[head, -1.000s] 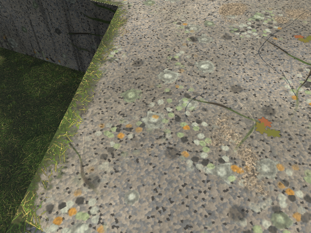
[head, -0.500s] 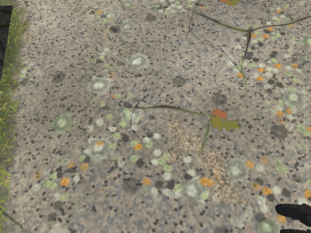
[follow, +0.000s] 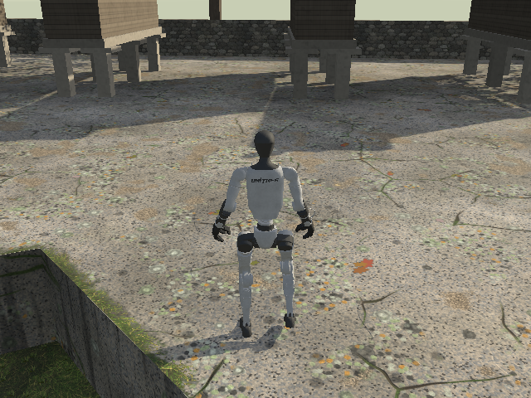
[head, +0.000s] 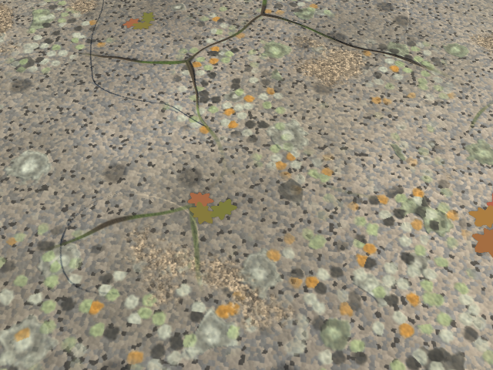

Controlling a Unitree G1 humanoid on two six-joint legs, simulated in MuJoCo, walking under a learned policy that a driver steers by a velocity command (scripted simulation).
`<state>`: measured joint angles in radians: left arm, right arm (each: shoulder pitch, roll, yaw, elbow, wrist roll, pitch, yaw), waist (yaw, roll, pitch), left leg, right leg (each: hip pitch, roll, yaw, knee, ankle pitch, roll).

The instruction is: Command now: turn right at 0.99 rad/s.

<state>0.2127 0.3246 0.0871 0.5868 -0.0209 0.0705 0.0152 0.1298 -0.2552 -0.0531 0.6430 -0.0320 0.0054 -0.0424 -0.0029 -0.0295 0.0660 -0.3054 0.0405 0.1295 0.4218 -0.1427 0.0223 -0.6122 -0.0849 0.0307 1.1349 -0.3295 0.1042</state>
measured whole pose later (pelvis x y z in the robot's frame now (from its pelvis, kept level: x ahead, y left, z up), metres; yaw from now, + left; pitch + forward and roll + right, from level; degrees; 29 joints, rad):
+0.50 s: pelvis +0.05 -0.06 +0.01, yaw -2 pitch +2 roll +1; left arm 0.35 0.23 0.05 0.71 0.01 -0.08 0.03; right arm 0.31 -0.30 -0.11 0.77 0.02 0.00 0.01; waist -0.02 0.01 -0.09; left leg -0.72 0.04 -0.06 1.18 -0.10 -0.05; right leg -0.10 -0.05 -0.17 0.32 -0.26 -0.02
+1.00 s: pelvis +0.34 +0.10 -0.02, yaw +24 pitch +0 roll +0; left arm 0.13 0.27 0.04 0.65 -0.02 -0.15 0.00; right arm 0.39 -0.29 -0.07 0.72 0.02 -0.06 0.05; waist -0.03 -0.02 0.06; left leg -0.34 -0.12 0.01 0.63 -0.31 0.14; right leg -0.50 -0.10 0.13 1.32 -0.30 -0.01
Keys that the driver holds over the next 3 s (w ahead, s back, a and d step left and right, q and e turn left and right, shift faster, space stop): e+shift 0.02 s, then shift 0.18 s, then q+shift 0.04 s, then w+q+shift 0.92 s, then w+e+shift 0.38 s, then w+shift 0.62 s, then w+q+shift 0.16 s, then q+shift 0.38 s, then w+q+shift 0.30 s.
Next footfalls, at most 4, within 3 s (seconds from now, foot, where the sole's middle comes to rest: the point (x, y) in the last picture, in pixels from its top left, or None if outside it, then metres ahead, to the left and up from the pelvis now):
0.16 right None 0.03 -0.16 -0.78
0.84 left None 0.37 0.16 -0.78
1.30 right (182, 233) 0.84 0.22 -0.78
1.74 left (69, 178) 1.06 0.61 -0.78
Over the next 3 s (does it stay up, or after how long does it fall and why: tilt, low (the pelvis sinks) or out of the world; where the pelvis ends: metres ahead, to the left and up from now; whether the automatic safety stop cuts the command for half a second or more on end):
stays up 1.82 0.83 0.01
